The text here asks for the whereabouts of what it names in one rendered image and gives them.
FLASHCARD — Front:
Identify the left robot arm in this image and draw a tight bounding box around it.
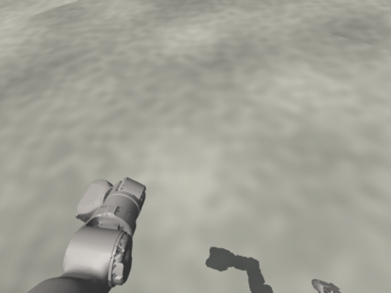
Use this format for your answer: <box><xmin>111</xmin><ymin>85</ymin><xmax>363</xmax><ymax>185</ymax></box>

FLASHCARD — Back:
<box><xmin>28</xmin><ymin>177</ymin><xmax>146</xmax><ymax>293</ymax></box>

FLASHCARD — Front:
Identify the right robot hand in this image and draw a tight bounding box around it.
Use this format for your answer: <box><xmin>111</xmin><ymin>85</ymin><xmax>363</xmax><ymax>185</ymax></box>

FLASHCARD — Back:
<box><xmin>312</xmin><ymin>279</ymin><xmax>341</xmax><ymax>293</ymax></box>

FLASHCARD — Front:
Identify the left robot hand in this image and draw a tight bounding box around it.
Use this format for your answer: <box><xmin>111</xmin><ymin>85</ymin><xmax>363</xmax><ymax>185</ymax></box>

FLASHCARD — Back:
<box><xmin>75</xmin><ymin>179</ymin><xmax>113</xmax><ymax>223</ymax></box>

